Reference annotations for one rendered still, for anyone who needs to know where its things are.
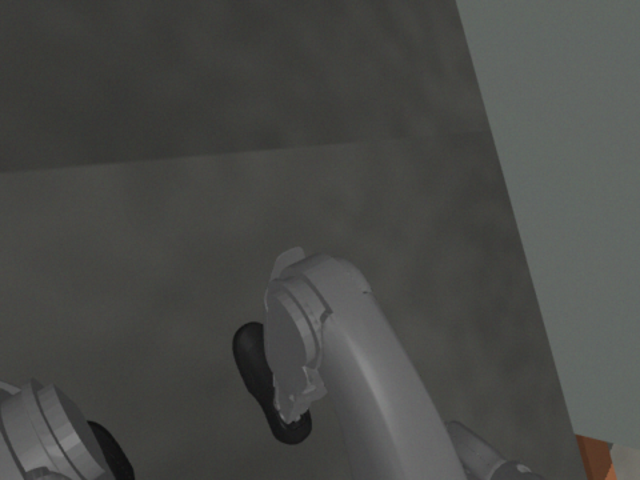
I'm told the right robot arm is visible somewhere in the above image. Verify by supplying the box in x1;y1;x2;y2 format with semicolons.
490;461;547;480

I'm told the right robot foot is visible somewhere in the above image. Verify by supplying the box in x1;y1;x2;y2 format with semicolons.
232;322;312;445

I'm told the left robot foot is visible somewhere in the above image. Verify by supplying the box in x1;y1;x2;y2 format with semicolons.
86;420;135;480

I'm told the right robot hand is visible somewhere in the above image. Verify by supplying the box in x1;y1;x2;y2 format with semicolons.
443;420;508;480

